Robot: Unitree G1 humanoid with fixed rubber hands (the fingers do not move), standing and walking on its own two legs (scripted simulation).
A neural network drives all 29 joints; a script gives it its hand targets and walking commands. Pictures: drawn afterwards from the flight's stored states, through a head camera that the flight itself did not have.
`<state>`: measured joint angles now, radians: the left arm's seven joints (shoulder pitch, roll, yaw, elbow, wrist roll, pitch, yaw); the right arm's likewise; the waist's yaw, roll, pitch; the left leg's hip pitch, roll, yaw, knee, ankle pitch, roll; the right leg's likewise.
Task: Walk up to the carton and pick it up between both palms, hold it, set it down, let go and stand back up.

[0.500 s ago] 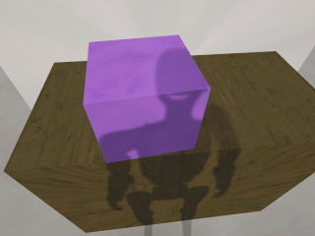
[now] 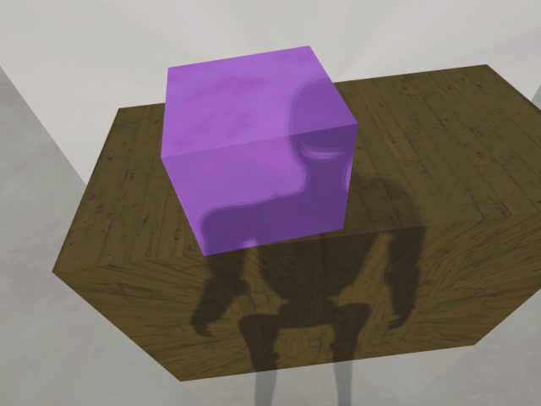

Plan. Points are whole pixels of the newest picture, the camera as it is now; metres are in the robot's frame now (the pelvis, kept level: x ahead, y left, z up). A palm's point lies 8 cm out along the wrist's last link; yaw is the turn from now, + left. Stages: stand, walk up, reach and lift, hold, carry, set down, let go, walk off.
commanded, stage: walk up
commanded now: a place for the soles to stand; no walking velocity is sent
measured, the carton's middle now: (257, 149) +0.51 +0.03 +0.12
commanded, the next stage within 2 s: none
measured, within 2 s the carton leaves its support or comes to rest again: neither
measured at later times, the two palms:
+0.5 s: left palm out of the picture +0.03 +0.25 -0.12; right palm out of the picture +0.07 -0.24 -0.14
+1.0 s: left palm out of the picture +0.05 +0.26 -0.13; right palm out of the picture +0.07 -0.25 -0.13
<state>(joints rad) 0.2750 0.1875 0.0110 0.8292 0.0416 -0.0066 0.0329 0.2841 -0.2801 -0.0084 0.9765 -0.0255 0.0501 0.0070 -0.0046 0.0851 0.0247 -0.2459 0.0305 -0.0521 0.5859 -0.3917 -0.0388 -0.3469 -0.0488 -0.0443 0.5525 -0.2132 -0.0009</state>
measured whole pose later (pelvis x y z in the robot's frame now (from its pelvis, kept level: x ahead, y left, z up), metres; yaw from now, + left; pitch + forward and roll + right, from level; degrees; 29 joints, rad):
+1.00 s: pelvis +0.03 +0.00 +0.00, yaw +5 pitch -2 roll -1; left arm 0.26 0.26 -0.04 0.96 0.03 0.01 0.01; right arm 0.34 -0.25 0.04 0.94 -0.01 -0.02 -0.02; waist 0.00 0.01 0.02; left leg -0.18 0.00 -0.14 0.58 -0.37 -0.03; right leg -0.24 -0.06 -0.10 0.55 -0.28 0.02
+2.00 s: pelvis +0.05 -0.08 +0.01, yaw +16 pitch -1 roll +0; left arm 0.31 0.23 -0.02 0.96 0.01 0.01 0.02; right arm 0.33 -0.23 0.01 1.05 -0.01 0.01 -0.03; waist 0.02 0.01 0.02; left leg -0.18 0.00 -0.01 0.48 -0.27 -0.01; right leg -0.29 -0.03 -0.09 0.48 -0.18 -0.03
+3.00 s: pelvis +0.07 -0.07 +0.01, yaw +14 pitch -2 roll +0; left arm 0.28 0.21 -0.06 1.10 0.01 -0.02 0.03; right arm 0.28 -0.23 0.05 1.11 0.00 -0.01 -0.03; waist 0.01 0.03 0.04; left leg -0.10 0.01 0.02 0.41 -0.28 -0.01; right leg -0.23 -0.02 -0.06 0.43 -0.18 -0.02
